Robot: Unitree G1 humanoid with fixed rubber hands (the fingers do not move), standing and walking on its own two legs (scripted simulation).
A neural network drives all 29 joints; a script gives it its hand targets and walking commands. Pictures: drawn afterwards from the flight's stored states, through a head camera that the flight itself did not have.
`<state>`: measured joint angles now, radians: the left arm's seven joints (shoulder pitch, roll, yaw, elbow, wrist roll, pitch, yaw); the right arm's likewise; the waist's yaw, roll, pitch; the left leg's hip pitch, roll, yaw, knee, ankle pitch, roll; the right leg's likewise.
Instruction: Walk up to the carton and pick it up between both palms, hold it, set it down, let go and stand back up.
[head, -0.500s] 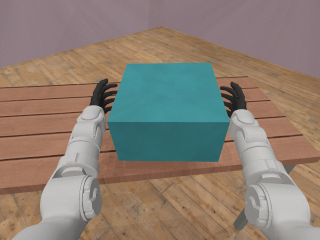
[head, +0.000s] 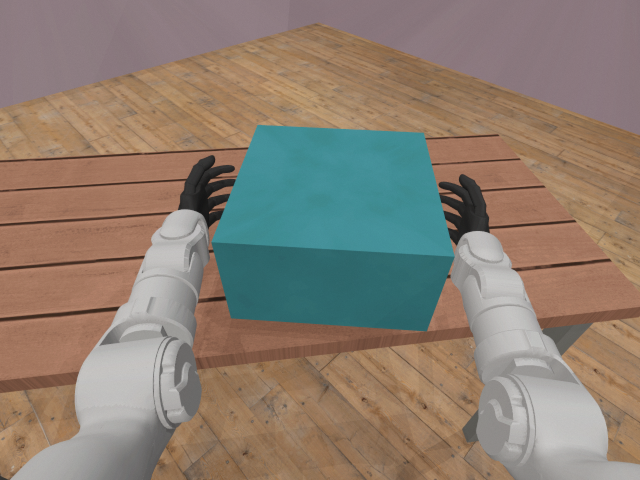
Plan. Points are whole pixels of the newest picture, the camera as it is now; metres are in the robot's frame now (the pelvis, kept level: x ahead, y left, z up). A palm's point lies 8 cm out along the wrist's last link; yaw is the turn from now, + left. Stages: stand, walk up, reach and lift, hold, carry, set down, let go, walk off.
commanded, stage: set down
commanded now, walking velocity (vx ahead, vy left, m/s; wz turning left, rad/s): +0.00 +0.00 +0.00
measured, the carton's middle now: (334, 218) +0.47 -0.05 +0.09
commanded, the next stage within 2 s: none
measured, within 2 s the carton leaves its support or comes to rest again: rests again in 1.26 s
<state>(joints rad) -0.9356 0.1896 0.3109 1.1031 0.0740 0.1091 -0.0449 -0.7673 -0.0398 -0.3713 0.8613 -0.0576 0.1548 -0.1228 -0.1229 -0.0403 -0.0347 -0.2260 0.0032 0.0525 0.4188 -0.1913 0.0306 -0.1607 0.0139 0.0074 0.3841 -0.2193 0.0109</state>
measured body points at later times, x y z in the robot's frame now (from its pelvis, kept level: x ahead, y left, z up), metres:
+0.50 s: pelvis +0.01 +0.00 +0.00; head +0.02 +0.03 +0.45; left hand +0.47 +0.13 +0.12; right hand +0.39 -0.23 +0.11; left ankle +0.02 +0.10 -0.74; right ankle -0.01 -0.12 -0.74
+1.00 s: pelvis +0.01 +0.00 +0.00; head +0.03 +0.02 +0.45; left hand +0.48 +0.12 +0.11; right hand +0.39 -0.23 +0.09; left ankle +0.02 +0.10 -0.74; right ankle -0.01 -0.12 -0.74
